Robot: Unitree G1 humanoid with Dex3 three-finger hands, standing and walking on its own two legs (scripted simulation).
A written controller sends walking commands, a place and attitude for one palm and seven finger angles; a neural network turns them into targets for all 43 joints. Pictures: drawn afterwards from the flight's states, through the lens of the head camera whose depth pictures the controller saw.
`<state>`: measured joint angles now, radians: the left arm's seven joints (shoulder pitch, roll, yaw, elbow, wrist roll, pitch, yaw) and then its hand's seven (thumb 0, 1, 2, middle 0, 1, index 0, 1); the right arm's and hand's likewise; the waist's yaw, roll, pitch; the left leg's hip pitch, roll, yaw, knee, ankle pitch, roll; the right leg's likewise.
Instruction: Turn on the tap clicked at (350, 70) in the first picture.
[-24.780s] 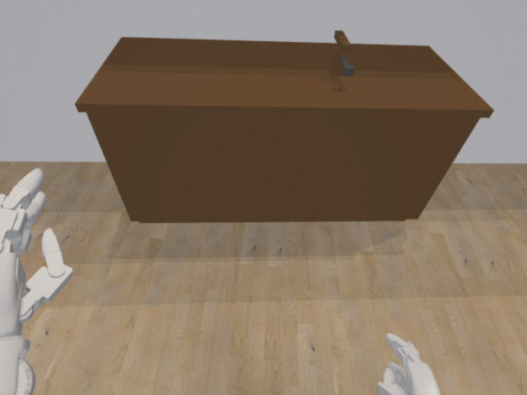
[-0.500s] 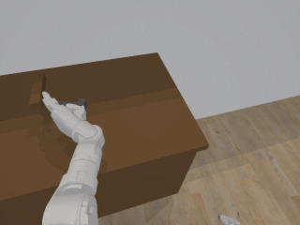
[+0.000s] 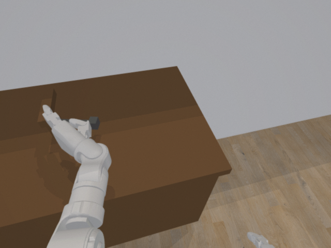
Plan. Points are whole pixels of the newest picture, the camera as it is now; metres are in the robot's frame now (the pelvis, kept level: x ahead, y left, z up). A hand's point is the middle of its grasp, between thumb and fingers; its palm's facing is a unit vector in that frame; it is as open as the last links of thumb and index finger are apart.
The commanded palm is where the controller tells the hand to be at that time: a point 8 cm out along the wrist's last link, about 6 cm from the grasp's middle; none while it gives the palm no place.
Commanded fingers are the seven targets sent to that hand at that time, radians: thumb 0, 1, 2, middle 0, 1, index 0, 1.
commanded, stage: lift the hand up off the lever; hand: left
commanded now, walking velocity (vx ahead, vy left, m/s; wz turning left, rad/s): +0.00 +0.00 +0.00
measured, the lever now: (94, 123) +0.46 +0.24 +0.02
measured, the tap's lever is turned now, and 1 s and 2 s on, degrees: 73 73 73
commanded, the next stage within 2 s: draw the hand back beside the body in 0.34 s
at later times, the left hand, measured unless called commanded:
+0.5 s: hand (89, 124) +0.39 +0.21 +0.10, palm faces +0.75 -0.66 -0.10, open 7.8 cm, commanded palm +0.32 +0.23 +0.10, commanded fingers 0.00 0.90 0.90 -0.15 -0.16 -0.15 -0.16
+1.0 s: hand (67, 150) +0.29 +0.22 +0.13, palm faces +0.28 -0.93 -0.24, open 7.7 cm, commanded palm +0.25 +0.26 +0.14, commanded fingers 0.00 0.90 0.90 -0.18 -0.24 -0.18 -0.24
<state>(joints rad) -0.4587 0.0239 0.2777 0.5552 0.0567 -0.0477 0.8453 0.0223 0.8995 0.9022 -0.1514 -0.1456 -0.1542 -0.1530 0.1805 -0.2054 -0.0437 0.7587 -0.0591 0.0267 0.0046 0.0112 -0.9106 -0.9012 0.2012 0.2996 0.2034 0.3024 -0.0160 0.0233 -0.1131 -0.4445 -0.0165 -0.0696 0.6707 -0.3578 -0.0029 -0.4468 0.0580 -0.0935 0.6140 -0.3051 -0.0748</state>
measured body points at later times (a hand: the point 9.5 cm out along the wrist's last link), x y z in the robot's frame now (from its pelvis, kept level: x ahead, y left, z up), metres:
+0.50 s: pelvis -0.01 +0.00 +0.00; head +0.01 +0.00 +0.45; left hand +0.34 +0.24 +0.10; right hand +0.14 -0.22 -0.11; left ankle -0.02 +0.12 -0.72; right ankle +0.00 -0.07 -0.72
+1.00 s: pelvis -0.01 +0.01 +0.02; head -0.02 -0.01 +0.47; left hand +0.26 +0.27 +0.15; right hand +0.15 -0.23 -0.08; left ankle -0.02 +0.12 -0.72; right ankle +0.00 -0.07 -0.72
